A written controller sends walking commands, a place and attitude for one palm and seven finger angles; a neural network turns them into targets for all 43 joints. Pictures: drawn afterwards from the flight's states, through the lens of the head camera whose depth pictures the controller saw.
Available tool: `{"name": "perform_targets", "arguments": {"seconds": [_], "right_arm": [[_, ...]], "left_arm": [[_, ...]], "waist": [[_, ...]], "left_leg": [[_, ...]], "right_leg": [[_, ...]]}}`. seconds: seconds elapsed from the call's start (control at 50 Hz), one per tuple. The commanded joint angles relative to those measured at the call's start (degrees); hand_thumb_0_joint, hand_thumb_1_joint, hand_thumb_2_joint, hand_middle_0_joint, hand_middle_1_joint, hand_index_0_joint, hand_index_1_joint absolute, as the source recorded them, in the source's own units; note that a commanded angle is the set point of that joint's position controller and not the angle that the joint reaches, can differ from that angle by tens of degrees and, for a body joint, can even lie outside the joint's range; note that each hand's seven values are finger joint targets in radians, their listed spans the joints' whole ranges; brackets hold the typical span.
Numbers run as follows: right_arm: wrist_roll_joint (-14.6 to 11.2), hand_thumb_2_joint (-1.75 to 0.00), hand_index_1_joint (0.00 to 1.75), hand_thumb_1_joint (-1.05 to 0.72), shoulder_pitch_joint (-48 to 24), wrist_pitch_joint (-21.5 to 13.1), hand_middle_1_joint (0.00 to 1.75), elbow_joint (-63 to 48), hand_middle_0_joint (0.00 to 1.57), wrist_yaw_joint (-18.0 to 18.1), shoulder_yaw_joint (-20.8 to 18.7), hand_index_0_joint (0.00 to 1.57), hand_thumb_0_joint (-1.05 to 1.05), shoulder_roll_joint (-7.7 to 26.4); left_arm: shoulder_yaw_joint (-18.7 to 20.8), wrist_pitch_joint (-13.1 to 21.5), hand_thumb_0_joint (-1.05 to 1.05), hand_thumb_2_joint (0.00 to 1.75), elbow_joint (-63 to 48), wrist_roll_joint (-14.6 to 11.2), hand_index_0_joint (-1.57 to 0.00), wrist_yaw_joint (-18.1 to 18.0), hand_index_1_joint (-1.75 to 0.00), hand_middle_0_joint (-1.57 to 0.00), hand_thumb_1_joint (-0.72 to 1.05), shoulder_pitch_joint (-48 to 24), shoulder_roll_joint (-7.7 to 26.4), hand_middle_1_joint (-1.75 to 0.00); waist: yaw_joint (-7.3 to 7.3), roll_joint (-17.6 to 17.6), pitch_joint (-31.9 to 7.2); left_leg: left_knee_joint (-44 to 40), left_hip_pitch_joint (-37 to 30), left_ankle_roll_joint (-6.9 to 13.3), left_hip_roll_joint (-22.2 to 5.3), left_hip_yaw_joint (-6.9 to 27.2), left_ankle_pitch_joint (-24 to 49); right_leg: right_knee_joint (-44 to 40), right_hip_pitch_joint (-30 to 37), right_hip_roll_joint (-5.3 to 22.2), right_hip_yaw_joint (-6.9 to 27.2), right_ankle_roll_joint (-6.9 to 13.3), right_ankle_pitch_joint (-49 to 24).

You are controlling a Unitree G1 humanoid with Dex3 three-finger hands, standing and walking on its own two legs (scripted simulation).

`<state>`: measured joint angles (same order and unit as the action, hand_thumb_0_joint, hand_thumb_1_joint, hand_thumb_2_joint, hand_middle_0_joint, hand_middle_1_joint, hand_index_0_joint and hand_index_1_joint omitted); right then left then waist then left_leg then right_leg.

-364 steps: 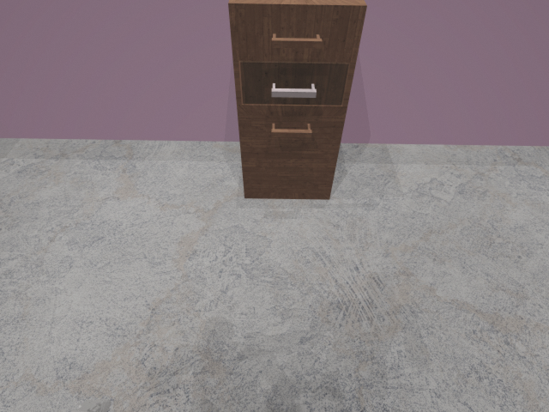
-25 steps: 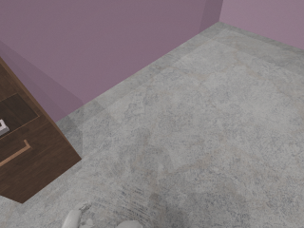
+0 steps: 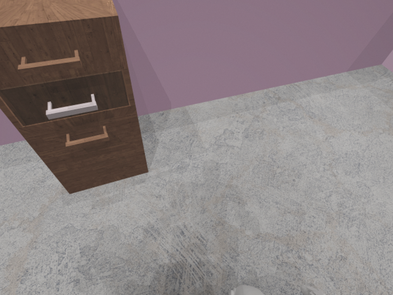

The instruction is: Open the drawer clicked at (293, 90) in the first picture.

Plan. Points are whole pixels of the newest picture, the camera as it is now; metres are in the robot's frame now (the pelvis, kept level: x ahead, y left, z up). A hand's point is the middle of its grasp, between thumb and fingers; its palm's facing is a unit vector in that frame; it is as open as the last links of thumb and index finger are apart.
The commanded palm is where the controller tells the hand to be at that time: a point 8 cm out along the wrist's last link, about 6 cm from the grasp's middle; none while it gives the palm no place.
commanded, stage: turn to face it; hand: left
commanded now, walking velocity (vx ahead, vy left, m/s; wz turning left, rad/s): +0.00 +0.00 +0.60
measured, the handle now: (72, 105) +0.68 +0.49 -0.14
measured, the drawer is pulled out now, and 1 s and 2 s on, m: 0.00 0.00 0.00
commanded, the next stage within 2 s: take the last steps up to it in 0.58 s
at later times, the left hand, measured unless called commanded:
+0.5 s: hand out of the picture +0.03 +0.16 -0.14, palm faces +0.28 -0.92 -0.28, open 7.3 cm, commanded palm none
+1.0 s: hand out of the picture -0.03 +0.19 -0.16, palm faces +0.40 -0.89 -0.20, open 7.3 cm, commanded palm none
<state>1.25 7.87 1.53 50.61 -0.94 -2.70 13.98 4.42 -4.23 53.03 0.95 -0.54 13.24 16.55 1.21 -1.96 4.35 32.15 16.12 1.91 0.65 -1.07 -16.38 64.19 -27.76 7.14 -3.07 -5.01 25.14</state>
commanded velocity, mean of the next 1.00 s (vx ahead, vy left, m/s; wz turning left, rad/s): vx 0.10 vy -0.01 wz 0.29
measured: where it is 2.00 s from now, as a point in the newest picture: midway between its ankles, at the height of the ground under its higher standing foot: (166, 269)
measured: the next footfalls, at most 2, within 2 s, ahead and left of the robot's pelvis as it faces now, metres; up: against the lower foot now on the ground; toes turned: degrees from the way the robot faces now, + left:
right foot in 0.26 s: +0.07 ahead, -0.14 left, +0.00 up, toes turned +7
left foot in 0.68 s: -0.01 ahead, +0.10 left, +0.00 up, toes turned +25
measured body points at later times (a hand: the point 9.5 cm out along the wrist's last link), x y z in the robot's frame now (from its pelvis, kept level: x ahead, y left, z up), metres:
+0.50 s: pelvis +0.01 -0.04 +0.01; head +0.05 -0.07 +0.45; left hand +0.02 +0.21 -0.12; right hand +0.15 -0.28 -0.15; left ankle -0.06 +0.09 -0.65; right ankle +0.03 -0.15 -0.73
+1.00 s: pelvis +0.02 +0.00 +0.01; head +0.02 +0.00 +0.46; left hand -0.05 +0.23 -0.14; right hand +0.15 -0.20 -0.14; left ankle -0.04 +0.08 -0.73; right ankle +0.09 -0.12 -0.69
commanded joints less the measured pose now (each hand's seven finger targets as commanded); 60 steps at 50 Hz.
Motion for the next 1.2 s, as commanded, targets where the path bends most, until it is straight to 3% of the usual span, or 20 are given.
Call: {"name": "perform_targets", "arguments": {"seconds": [0.0, 0.1, 0.2, 0.22, 0.24, 0.26, 0.36, 0.54, 0.6, 0.62, 0.64, 0.66, 0.68, 0.76, 0.94, 1.04, 1.08, 1.1, 1.12, 1.18], "right_arm": [[-0.27, -0.90, 0.30, -0.90, 1.97, -0.87, 0.30, -2.81, 0.20, 1.14, -2.96, 0.20, 0.00, 11.27], [0.03, -0.90, 0.30, -0.90, 3.43, -0.29, 0.30, -2.50, 0.20, 1.01, -3.71, 0.20, 0.00, 11.71], [-0.32, -0.90, 0.30, -0.90, 0.12, 0.22, 0.30, -3.66, 0.20, 0.81, -4.02, 0.20, 0.00, 10.61], [-0.74, -0.90, 0.30, -0.90, 0.74, 0.08, 0.30, -3.96, 0.20, 0.63, -3.74, 0.20, 0.00, 8.31], [-1.10, -0.90, 0.30, -0.90, 2.47, -0.06, 0.30, -5.07, 0.20, 0.35, -2.99, 0.20, 0.00, 3.87], [-0.36, -0.90, 0.30, -0.90, 1.80, 0.23, 0.30, -5.63, 0.20, 0.46, -3.54, 0.20, 0.00, 5.75], [0.00, -0.90, 0.30, -0.90, 3.09, 1.57, 0.30, -1.36, 0.20, -0.70, -3.19, 0.20, 0.00, 4.51], [-0.93, -0.90, 0.30, -0.90, -3.35, 0.71, 0.30, -1.12, 0.20, -0.18, -0.97, 0.20, 0.00, 2.14], [-0.93, -0.90, 0.30, -0.90, 1.21, 0.10, 0.30, 0.54, 0.20, 0.22, -0.82, 0.20, 0.00, 2.68], [-0.67, -0.90, 0.30, -0.90, 3.96, -0.42, 0.30, 1.31, 0.20, 0.23, -1.03, 0.20, 0.00, 4.13], [-0.15, -0.90, 0.30, -0.90, 5.56, -1.14, 0.30, 1.28, 0.20, 0.36, -2.06, 0.20, 0.00, 9.05], [-0.25, -0.90, 0.30, -0.90, 7.44, -0.86, 0.30, 1.51, 0.20, 0.68, -2.78, 0.20, 0.00, 13.15], [-0.07, -0.90, 0.30, -0.90, 8.41, -0.73, 0.30, 2.40, 0.20, 1.29, -2.62, 0.20, 0.00, 12.66], [0.12, -0.90, 0.30, -0.90, 4.59, -2.00, 0.30, 2.72, 0.20, 2.18, -0.85, 0.20, 0.00, 7.03], [0.16, -0.90, 0.30, -0.90, 11.48, -3.49, 0.30, 6.64, 0.20, 2.18, -1.36, 0.20, 0.00, 5.75], [0.14, -0.90, 0.30, -0.90, 10.91, -3.47, 0.30, 8.14, 0.20, 2.21, -1.17, 0.20, 0.00, 5.08], [-0.49, -0.90, 0.30, -0.90, 11.28, -3.89, 0.30, 8.36, 0.20, 2.01, -0.45, 0.20, 0.00, 1.32], [-0.74, -0.90, 0.30, -0.90, 9.69, -4.06, 0.30, 6.32, 0.20, 1.52, 0.24, 0.20, 0.00, -1.55], [-0.18, -0.90, 0.30, -0.90, 6.75, -3.54, 0.30, 4.93, 0.20, 1.25, -0.60, 0.20, 0.00, 2.11], [0.30, -0.90, 0.30, -0.90, 7.01, -2.82, 0.30, 6.87, 0.20, 0.30, -1.55, 0.20, 0.00, 0.53]], "left_arm": [[0.71, 2.27, 0.00, 0.90, -5.74, -0.06, -0.20, -0.12, -0.30, -0.20, 0.90, -1.71, 3.76, -0.30], [0.29, 2.62, 0.00, 0.90, -7.97, -0.33, -0.20, -0.45, -0.30, -0.20, 0.90, -4.69, 2.86, -0.30], [0.35, 3.95, 0.00, 0.90, -7.05, -0.67, -0.20, -0.93, -0.30, -0.20, 0.90, 2.50, 3.31, -0.30], [0.83, 4.64, 0.00, 0.90, -6.80, -0.31, -0.20, -1.23, -0.30, -0.20, 0.90, 4.81, 5.28, -0.30], [1.90, 5.22, 0.00, 0.90, -6.94, 0.72, -0.20, -1.70, -0.30, -0.20, 0.90, 5.46, 10.90, -0.30], [1.47, 4.62, 0.00, 0.90, -7.84, 0.35, -0.20, -1.52, -0.30, -0.20, 0.90, 5.00, 12.14, -0.30], [-0.09, 5.20, 0.00, 0.90, -8.23, 0.31, -0.20, -1.56, -0.30, -0.20, 0.90, -2.23, 4.50, -0.30], [0.99, 4.69, 0.00, 0.90, -2.68, 0.97, -0.20, -1.57, -0.30, -0.20, 0.90, 6.71, 7.52, -0.30], [1.13, 4.21, 0.00, 0.90, -1.60, 0.61, -0.20, -1.58, -0.30, -0.20, 0.90, 4.15, 7.43, -0.30], [1.03, 3.95, 0.00, 0.90, -1.65, 0.00, -0.20, -1.48, -0.30, -0.20, 0.90, 3.51, 6.77, -0.30], [0.70, 3.55, 0.00, 0.90, -2.58, -0.47, -0.20, -1.22, -0.30, -0.20, 0.90, 5.10, 4.07, -0.30], [-0.80, 3.29, 0.00, 0.90, -3.85, -0.53, -0.20, -1.06, -0.30, -0.20, 0.90, 4.52, 0.51, -0.30], [-0.96, 2.78, 0.00, 0.90, -3.58, -0.07, -0.20, -1.33, -0.30, -0.20, 0.90, 1.91, 1.22, -0.30], [-1.07, 3.37, 0.00, 0.90, 0.32, 0.52, -0.20, 0.39, -0.30, -0.20, 0.90, 0.92, 0.43, -0.30], [-2.06, 4.54, 0.00, 0.90, 1.05, 0.61, -0.20, 1.40, -0.30, -0.20, 0.90, -1.54, -2.32, -0.30], [-1.55, 5.64, 0.00, 0.90, 3.25, 0.60, -0.20, 1.51, -0.30, -0.20, 0.90, 3.36, -3.13, -0.30], [-0.58, 6.84, 0.00, 0.90, 6.51, 0.95, -0.20, 0.84, -0.30, -0.20, 0.90, 12.04, 0.81, -0.30], [0.62, 6.99, 0.00, 0.90, 7.60, 1.02, -0.20, 0.31, -0.30, -0.20, 0.90, 17.38, 5.81, -0.30], [0.82, 7.13, 0.00, 0.90, 7.93, 0.06, -0.20, -0.06, -0.30, -0.20, 0.90, 19.91, 6.74, -0.30], [-0.54, 7.42, 0.00, 0.90, 5.92, 0.32, -0.20, -0.67, -0.30, -0.20, 0.90, 9.40, 0.11, -0.30]], "waist": [[-2.14, 9.74, -6.06], [-3.35, 10.27, -6.32], [0.30, 9.00, -8.00], [1.35, 2.94, -9.11], [1.12, -13.71, -9.37], [1.17, -10.93, -8.49], [-2.31, -7.99, -3.24], [2.33, -11.24, -6.51], [-0.48, -10.33, -7.20], [-2.23, -6.37, -8.08], [-2.66, 7.16, -10.79], [-3.18, 18.67, -9.64], [-4.50, 13.88, -9.10], [-2.31, 10.64, -1.60], [-3.53, 9.29, 1.72], [-0.44, 7.05, 0.51], [3.17, -3.42, -2.07], [5.43, -16.49, -1.73], [6.58, -14.86, -1.50], [0.74, -3.73, 4.92]], "left_leg": [[-13.04, -6.99, 7.08, -12.85, 14.80, 22.24], [-11.46, -7.28, 8.38, -12.85, 20.12, 21.68], [-4.24, 1.48, 5.11, -8.81, 21.00, 22.35], [1.61, 7.14, 2.10, -5.43, 18.53, 13.88], [15.39, 18.17, -3.28, 3.88, 6.89, -8.74], [26.92, 17.68, -3.69, 2.93, 6.45, -18.34], [38.04, 16.53, -5.23, -1.06, 3.95, -5.68], [12.68, 8.02, -4.90, -0.39, -2.84, -10.54], [-0.96, -1.52, -3.97, -0.24, -3.95, -1.75], [-8.83, -8.24, -3.22, -1.57, -3.39, 6.65], [-11.26, -17.70, 0.67, -11.89, 8.71, 20.75], [-11.90, -18.44, 8.16, -23.27, 20.23, 40.21], [-12.82, -14.37, 10.57, -23.57, 19.28, 30.87], [-18.17, -8.00, 8.24, -16.12, 14.51, 6.77], [-21.92, -7.51, 8.94, -15.37, 14.10, -4.27], [-15.34, -1.57, 6.56, -13.26, 11.81, -5.22], [1.45, 9.56, 2.07, -5.64, 3.97, -7.94], [16.78, 20.41, -0.09, 0.60, -3.28, -15.34], [26.11, 21.95, 0.43, -1.96, 1.15, -17.17], [33.33, 22.09, -0.33, -6.52, 2.34, -3.31]], "right_leg": [[-2.49, -2.46, -1.00, 2.13, -0.70, -2.43], [-12.78, 0.42, -3.39, 2.35, -0.48, 0.28], [-35.01, 17.57, -5.90, 0.95, 0.66, -10.07], [-43.53, 24.94, -1.02, 5.48, 1.74, -13.50], [-48.32, 30.82, 15.77, 23.04, 8.04, -19.01], [-47.94, 23.15, 22.05, 23.87, 13.23, -22.11], [-44.92, 17.72, 10.22, 6.18, 10.87, -28.56], [-39.61, 26.59, 11.61, 1.71, 12.54, -47.81], [-35.52, 22.41, 10.67, -0.49, 9.72, -41.63], [-31.08, 18.31, 9.54, -2.59, 7.32, -35.75], [-21.33, 8.02, 4.42, -5.93, 3.54, -20.17], [-12.83, -0.83, -0.49, -4.89, 0.91, 11.11], [-6.73, 0.62, -0.55, -0.78, 1.63, 12.38], [-1.34, -2.87, -0.71, 0.82, 2.27, 0.74], [-18.90, 0.52, -1.46, -1.18, 2.32, -2.54], [-33.66, 15.05, -4.41, -3.65, 2.99, -8.52], [-43.46, 30.73, 2.84, 6.21, 5.71, -3.40], [-52.24, 35.75, 15.32, 24.24, 11.26, 2.29], [-57.42, 29.70, 18.69, 31.80, 14.45, 12.21], [-58.39, 17.58, 14.24, 19.92, 13.12, 10.28]]}}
